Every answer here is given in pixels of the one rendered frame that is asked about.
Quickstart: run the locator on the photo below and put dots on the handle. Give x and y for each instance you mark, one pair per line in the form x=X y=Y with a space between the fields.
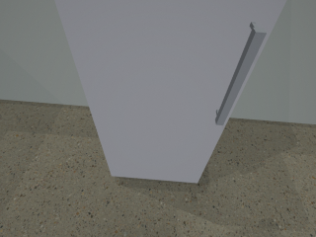
x=246 y=60

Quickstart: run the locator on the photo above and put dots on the fridge door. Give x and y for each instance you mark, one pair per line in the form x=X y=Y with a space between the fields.
x=154 y=72

